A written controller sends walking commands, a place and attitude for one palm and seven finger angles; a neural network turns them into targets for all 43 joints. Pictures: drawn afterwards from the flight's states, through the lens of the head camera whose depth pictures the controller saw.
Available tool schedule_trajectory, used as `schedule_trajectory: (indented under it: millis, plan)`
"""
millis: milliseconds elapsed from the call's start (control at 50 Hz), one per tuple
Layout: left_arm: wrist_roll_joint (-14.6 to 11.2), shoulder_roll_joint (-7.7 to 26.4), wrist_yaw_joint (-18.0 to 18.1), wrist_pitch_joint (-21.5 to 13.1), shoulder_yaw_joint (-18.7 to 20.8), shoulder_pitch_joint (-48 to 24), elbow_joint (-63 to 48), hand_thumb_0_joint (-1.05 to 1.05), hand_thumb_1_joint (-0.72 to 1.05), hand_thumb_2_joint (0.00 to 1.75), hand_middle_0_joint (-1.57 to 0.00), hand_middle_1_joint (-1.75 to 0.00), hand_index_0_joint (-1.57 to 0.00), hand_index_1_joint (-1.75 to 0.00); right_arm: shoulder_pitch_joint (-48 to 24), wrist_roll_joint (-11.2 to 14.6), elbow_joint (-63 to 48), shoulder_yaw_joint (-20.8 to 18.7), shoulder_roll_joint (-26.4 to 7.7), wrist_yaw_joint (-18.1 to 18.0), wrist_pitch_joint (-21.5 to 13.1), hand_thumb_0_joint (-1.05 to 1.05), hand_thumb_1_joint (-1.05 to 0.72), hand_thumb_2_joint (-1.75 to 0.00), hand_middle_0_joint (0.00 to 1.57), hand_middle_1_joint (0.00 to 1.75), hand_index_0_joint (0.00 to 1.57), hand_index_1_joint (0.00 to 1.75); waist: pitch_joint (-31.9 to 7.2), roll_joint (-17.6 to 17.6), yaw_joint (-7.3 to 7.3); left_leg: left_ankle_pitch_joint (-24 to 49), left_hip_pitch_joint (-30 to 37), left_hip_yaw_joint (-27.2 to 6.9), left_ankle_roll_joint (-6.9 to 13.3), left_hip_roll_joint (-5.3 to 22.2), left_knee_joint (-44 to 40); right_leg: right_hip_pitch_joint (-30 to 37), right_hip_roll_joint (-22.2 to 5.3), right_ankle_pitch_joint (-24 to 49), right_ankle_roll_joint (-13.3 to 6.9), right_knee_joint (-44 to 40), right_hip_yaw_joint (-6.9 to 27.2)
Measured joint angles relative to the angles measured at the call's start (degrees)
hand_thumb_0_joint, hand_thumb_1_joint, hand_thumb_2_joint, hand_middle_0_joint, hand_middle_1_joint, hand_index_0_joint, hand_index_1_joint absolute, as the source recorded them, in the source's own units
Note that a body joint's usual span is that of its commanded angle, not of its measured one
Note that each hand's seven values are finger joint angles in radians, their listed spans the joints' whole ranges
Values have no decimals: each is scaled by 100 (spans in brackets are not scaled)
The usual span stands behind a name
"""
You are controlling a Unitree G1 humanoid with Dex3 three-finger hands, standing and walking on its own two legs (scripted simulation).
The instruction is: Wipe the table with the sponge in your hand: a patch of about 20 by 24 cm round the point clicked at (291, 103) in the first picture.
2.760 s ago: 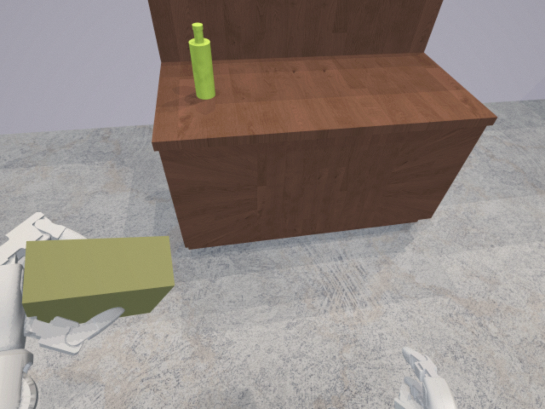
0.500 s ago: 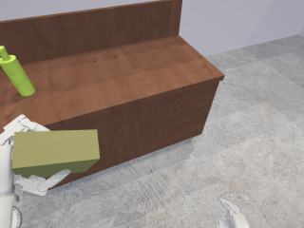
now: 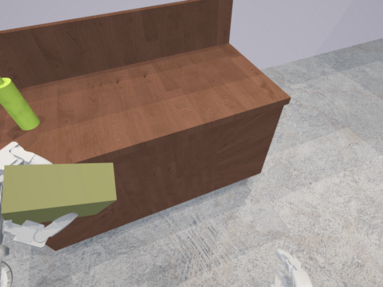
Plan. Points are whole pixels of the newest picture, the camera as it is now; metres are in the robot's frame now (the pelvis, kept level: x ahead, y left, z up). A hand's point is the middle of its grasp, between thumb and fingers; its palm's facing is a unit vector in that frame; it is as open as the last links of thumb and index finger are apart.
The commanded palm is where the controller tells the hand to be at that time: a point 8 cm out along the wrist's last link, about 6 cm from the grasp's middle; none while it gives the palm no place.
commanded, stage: take the last steps up to it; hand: left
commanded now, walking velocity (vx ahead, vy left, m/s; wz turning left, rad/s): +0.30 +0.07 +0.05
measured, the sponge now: (75, 193) +0.22 +0.20 +0.16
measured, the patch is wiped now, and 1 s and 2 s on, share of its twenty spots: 0.00 0.00 0.00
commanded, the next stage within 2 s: come to a stop and stand still in 1.14 s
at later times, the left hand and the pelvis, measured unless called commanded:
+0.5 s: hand (61, 137) +0.32 +0.26 +0.18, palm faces +0.42 -0.81 -0.40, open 10.0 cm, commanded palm +0.26 +0.29 +0.19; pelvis +0.10 +0.01 +0.01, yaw +0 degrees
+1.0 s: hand (92, 109) +0.40 +0.23 +0.18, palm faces +0.39 -0.81 -0.44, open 10.0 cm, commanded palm +0.34 +0.28 +0.19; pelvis +0.19 -0.01 +0.01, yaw +2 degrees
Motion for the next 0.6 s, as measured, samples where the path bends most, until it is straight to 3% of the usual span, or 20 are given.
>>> schedule_trajectory:
  millis: [60, 100, 140, 180, 260, 360, 420, 480, 520, 600]
  plan:
    - [27, -160, -29, 54, -117, -264, 285, -1, -48, 98, -76, -134, -75, -133, -85, -13, 267, -76, -174, 7, 136, 1, -91, -90, 20, 30, 20, 30, 32, 72, 55, -802, -535, -330, 53, -145, 1564, -2, 6, 131, -312, 233, -59]
    - [11, -301, -44, 76, -168, -346, 422, -1, -48, 98, -76, -134, -75, -133, -160, -13, 412, -111, -290, 25, 205, 1, -91, -90, 20, 30, 20, 30, 70, 7, 67, -715, -920, -452, 4, -292, 2581, 140, -16, 61, -342, 92, -26]
    - [27, -372, -51, 53, -185, -292, 444, -1, -48, 98, -76, -134, -75, -133, -197, -18, 424, -143, -377, 27, 245, 1, -91, -90, 20, 30, 20, 30, 89, -62, 7, -487, -1184, -449, -43, -304, 2925, 313, -21, 158, -299, -203, -21]
    - [44, -344, -56, 17, -189, -203, 345, -1, -48, 98, -76, -134, -75, -133, -197, -23, 336, -186, -420, 17, 254, 1, -91, -90, 20, 30, 20, 30, 115, -176, -69, -310, -1249, -365, -46, -251, 2548, 461, -43, 245, -302, -466, -25]
    - [34, -146, -18, -78, -144, 11, -47, -1, -48, 99, -76, -134, -75, -133, -124, -47, 44, -285, -483, 5, 218, 1, -91, -90, 20, 30, 20, 30, 152, -387, -124, -75, -926, -130, 13, -177, 954, 636, -83, 231, -262, -673, -2]
    - [-25, 17, 74, -125, -26, 102, -391, 0, -48, 99, -76, -134, -75, -133, -11, -29, -215, -383, -571, -50, 187, 1, -91, -90, 20, 30, 20, 30, 80, -395, -77, 624, -128, 86, 124, -248, -599, 685, -57, -273, -97, -127, 50]
    - [-20, 84, 88, -143, 75, -211, -102, -1, -48, 99, -76, -134, -75, -133, -156, -11, -146, -374, -375, -66, 186, 1, -91, -90, 20, 29, 19, 30, 69, -527, -71, 457, -154, 155, 188, -307, -208, 156, -40, -1090, -80, 1470, 392]
    - [-5, 64, 47, -7, 96, -385, 120, -1, -48, 99, -76, -134, -75, -133, -235, 7, -60, -244, -139, -7, 105, 1, -91, -90, 20, 29, 19, 30, -2, -452, -131, 327, -71, 82, 187, -278, -294, -434, 27, -1081, -13, 2487, 455]
    - [-21, 21, 25, 34, 82, -308, 39, -1, -48, 99, -76, -134, -75, -133, -232, 1, -42, -137, 1, 40, 31, 1, -91, -90, 20, 30, 20, 30, -23, -393, -140, 360, 19, 56, 154, -248, -443, -665, -19, -865, 28, 2393, 403]
    - [-50, -9, -34, -8, 27, 9, -182, -1, -48, 99, -76, -134, -75, -133, -148, -23, -31, 32, 168, 75, -61, 1, -91, -90, 20, 30, 20, 30, -5, -219, -84, 299, 199, 15, 52, -166, -571, -609, -74, -486, 96, 1216, 215]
